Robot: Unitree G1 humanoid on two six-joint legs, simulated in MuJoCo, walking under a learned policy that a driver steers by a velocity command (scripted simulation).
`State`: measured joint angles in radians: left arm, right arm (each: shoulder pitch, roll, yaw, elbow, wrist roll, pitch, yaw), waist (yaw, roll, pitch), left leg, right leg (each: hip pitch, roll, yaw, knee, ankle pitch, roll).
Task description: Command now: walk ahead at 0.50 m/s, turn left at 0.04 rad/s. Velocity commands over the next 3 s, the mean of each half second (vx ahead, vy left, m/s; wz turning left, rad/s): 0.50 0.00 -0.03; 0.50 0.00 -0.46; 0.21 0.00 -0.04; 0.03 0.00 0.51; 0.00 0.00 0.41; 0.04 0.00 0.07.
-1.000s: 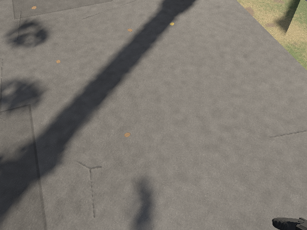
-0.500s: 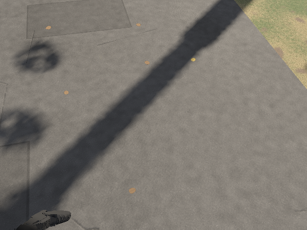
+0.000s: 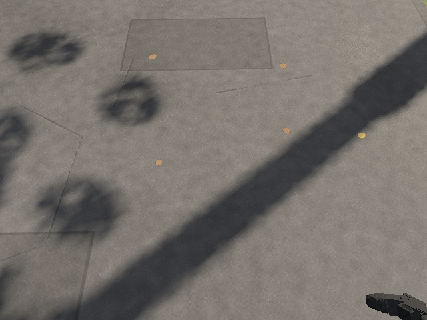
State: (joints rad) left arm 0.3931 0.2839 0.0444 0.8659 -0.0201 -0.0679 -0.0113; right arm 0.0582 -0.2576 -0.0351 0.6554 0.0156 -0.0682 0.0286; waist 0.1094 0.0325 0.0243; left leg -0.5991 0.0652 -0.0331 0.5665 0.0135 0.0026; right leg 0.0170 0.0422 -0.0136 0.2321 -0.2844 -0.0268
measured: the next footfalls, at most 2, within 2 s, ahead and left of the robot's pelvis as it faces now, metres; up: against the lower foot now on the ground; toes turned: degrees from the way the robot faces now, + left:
left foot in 0.08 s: +0.22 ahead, +0.13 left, +0.00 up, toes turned +1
right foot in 0.64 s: +0.52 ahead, -0.10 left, +0.00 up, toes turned -7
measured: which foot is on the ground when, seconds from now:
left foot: up 0.00-0.06, down 0.08-0.64, up 0.66-1.00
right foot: down 0.00-0.10, up 0.12-0.62, down 0.64-1.00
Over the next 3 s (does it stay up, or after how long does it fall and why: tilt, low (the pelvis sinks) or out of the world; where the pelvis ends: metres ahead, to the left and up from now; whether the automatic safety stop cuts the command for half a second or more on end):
stays up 0.76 -0.02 -0.01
